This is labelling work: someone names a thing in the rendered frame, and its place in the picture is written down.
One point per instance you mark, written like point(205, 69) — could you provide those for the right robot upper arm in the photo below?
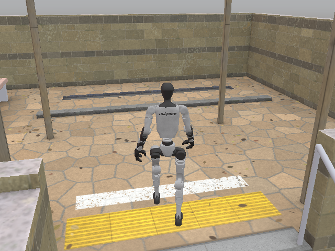
point(186, 119)

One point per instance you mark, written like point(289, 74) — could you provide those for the right robot foot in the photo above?
point(178, 222)

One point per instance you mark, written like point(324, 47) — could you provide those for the left robot upper arm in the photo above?
point(148, 119)

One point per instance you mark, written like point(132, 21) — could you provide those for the robot left hand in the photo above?
point(137, 155)

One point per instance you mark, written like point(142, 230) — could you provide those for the robot foot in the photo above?
point(178, 222)
point(157, 199)

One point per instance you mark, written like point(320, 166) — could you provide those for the robot right forearm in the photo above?
point(190, 135)

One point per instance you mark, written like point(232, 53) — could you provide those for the left robot foot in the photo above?
point(157, 199)

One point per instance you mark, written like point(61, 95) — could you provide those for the robot right hand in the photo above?
point(191, 144)

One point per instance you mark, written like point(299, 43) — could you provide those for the robot left forearm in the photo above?
point(141, 141)

